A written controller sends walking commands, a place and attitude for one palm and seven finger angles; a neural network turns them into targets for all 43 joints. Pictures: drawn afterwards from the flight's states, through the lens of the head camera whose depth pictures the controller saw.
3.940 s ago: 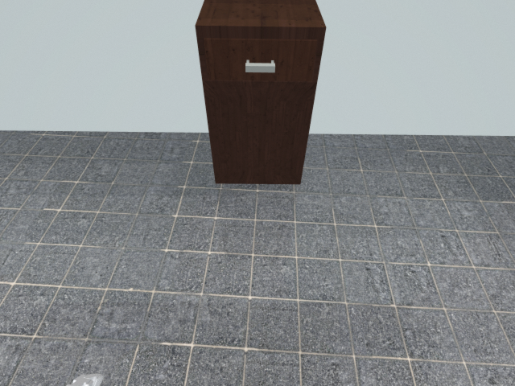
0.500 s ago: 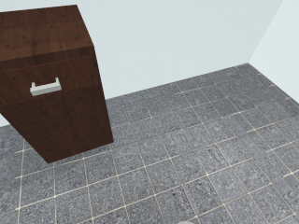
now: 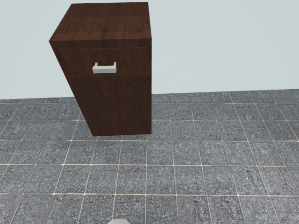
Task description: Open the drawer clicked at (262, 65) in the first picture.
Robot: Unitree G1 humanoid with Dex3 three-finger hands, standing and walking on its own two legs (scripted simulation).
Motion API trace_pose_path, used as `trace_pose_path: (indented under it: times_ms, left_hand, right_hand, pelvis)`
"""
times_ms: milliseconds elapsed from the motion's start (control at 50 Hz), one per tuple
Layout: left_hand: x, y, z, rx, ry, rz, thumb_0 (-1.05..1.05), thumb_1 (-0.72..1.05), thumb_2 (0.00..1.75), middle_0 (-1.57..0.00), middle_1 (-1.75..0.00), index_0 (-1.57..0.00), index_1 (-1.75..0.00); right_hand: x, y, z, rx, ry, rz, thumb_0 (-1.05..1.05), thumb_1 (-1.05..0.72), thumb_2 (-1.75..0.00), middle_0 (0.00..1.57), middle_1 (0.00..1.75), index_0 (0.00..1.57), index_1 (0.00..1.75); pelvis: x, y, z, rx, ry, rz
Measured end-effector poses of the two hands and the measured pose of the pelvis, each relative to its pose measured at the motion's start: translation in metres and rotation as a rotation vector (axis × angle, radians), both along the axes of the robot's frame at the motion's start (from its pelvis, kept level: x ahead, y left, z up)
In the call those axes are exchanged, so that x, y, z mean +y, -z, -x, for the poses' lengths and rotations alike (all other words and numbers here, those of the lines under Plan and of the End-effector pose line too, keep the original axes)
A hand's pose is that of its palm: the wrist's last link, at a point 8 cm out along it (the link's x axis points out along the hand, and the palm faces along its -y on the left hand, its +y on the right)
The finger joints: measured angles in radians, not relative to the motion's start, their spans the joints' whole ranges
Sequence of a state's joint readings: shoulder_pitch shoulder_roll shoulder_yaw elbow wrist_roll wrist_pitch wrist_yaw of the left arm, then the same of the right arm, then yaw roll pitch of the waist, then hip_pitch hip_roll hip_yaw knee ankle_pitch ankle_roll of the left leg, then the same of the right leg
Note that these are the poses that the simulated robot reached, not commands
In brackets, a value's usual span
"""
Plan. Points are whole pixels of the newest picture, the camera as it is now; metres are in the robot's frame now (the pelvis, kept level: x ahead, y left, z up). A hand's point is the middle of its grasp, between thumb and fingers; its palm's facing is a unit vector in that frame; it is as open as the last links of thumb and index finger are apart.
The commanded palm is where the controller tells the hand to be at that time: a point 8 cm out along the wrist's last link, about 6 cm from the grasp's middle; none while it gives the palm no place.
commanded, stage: take the last steps up to it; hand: left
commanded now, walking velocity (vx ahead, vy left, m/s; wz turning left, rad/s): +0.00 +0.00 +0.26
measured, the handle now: (105, 66) +0.81 +0.29 -0.08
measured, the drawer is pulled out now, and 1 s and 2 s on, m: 0.00 0.00 0.00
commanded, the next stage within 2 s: come to a stop and stand still in 1.12 s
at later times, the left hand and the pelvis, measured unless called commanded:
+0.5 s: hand out of the picture +0.06 +0.23 -0.17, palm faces +0.07 -0.98 -0.19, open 7.4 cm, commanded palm none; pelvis +0.03 +0.04 +0.01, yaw +3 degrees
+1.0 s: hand out of the picture +0.11 +0.17 -0.17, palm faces +0.19 -0.97 -0.16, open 7.3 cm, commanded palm none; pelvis +0.18 +0.01 +0.00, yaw +6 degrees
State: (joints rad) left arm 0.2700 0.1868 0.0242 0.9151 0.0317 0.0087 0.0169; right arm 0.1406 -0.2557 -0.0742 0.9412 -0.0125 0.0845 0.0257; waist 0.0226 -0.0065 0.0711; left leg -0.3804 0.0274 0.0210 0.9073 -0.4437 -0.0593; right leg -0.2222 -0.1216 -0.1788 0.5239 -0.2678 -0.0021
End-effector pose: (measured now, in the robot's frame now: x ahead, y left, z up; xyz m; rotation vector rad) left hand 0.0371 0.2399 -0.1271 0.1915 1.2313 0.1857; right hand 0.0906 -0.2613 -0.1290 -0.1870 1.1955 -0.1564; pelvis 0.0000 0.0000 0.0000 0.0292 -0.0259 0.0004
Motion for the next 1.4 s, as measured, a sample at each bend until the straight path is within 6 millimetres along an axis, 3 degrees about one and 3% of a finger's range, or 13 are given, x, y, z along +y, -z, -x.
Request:
trace_pose_path:
  times_ms: [160, 280, 360, 440, 560, 640, 720, 860, 1020, 1100, 1200, 1320, 1400]
  left_hand:
    - [0.044, 0.031, 0.072, 0.152, -0.128, 0.030, 0.01, 0.90, 0.90, -0.20, -0.30, -0.20, -0.30]
    - [0.058, 0.019, 0.075, 0.172, -0.127, 0.044, 0.01, 0.91, 0.90, -0.20, -0.30, -0.20, -0.30]
    - [0.057, 0.013, 0.056, 0.143, -0.111, 0.050, 0.01, 0.91, 0.90, -0.19, -0.30, -0.19, -0.30]
    - [0.047, 0.011, 0.024, 0.107, -0.085, 0.059, 0.01, 0.91, 0.90, -0.19, -0.30, -0.19, -0.30]
    - [0.021, 0.007, -0.048, 0.032, -0.019, 0.055, 0.01, 0.91, 0.90, -0.19, -0.30, -0.19, -0.30]
    - [0.001, 0.010, -0.094, -0.056, -0.001, 0.036, 0.01, 0.91, 0.90, -0.20, -0.30, -0.20, -0.30]
    - [-0.013, 0.005, -0.103, -0.085, -0.063, 0.034, 0.00, 0.92, 0.90, -0.20, -0.30, -0.20, -0.30]
    - [-0.017, 0.003, -0.081, 0.052, -0.117, 0.037, -0.01, 0.94, 0.90, -0.20, -0.30, -0.20, -0.30]
    - [-0.023, 0.020, -0.057, 0.237, -0.214, 0.128, 0.00, 0.91, 0.90, -0.20, -0.30, -0.20, -0.30]
    - [-0.013, 0.037, -0.062, 0.320, -0.236, 0.162, 0.00, 0.91, 0.90, -0.20, -0.30, -0.20, -0.30]
    - [0.010, 0.032, -0.116, 0.282, -0.192, 0.138, 0.01, 0.91, 0.90, -0.20, -0.30, -0.20, -0.30]
    - [0.027, 0.018, -0.210, 0.110, -0.143, 0.075, 0.01, 0.91, 0.90, -0.19, -0.30, -0.19, -0.30]
    - [0.029, 0.018, -0.254, 0.042, -0.115, 0.019, 0.01, 0.93, 0.90, -0.19, -0.30, -0.19, -0.30]
  right_hand:
    - [0.056, -0.008, -0.027, -0.068, -0.127, 0.031, 0.01, -0.91, -0.90, 0.20, 0.30, 0.20, 0.30]
    - [0.082, -0.014, -0.003, -0.048, -0.103, 0.009, 0.00, -0.91, -0.90, 0.20, 0.30, 0.20, 0.30]
    - [0.076, -0.012, 0.022, 0.008, -0.054, 0.019, 0.00, -0.94, -0.90, 0.20, 0.30, 0.20, 0.30]
    - [0.069, -0.003, 0.056, 0.116, -0.009, 0.008, 0.00, -0.93, -0.90, 0.20, 0.30, 0.20, 0.30]
    - [0.057, 0.012, 0.100, 0.288, 0.071, -0.035, 0.00, -0.92, -0.90, 0.20, 0.30, 0.20, 0.30]
    - [0.046, 0.027, 0.107, 0.385, 0.089, -0.070, 0.01, -0.91, -0.90, 0.20, 0.30, 0.20, 0.30]
    - [0.035, 0.024, 0.070, 0.377, 0.060, -0.081, 0.01, -0.91, -0.90, 0.20, 0.30, 0.20, 0.30]
    - [0.031, 0.014, -0.055, 0.157, -0.002, -0.074, 0.01, -0.91, -0.90, 0.20, 0.30, 0.19, 0.30]
    - [0.055, 0.001, -0.197, -0.018, -0.125, -0.031, 0.01, -0.93, -0.90, 0.20, 0.30, 0.19, 0.30]
    - [0.077, 0.005, -0.249, -0.100, -0.163, -0.003, 0.01, -0.92, -0.90, 0.20, 0.30, 0.19, 0.30]
    - [0.095, 0.004, -0.256, -0.080, -0.122, -0.026, 0.00, -0.92, -0.90, 0.20, 0.30, 0.20, 0.30]
    - [0.082, 0.008, -0.247, 0.018, -0.066, -0.017, -0.01, -0.96, -0.90, 0.20, 0.30, 0.20, 0.30]
    - [0.075, 0.024, -0.242, 0.100, -0.043, -0.049, -0.01, -0.94, -0.90, 0.20, 0.30, 0.20, 0.30]
  pelvis:
    - [0.031, 0.011, 0.010, 0.003, -0.044, 0.027]
    - [0.043, -0.004, 0.003, -0.004, -0.057, 0.045]
    - [0.046, -0.007, -0.006, -0.002, -0.063, 0.039]
    - [0.043, -0.007, -0.019, -0.002, -0.063, 0.027]
    - [0.025, -0.002, -0.047, 0.002, -0.054, 0.009]
    - [0.007, 0.011, -0.070, -0.004, -0.064, 0.015]
    - [-0.004, 0.005, -0.090, -0.014, -0.082, 0.025]
    - [-0.006, -0.006, -0.131, -0.006, -0.097, 0.033]
    - [0.019, 0.001, -0.186, -0.007, -0.106, 0.048]
    - [0.038, 0.016, -0.215, -0.014, -0.096, 0.046]
    - [0.047, 0.009, -0.240, -0.016, -0.077, 0.025]
    - [0.046, 0.000, -0.269, -0.008, -0.087, 0.011]
    - [0.034, 0.008, -0.288, -0.018, -0.083, -0.023]
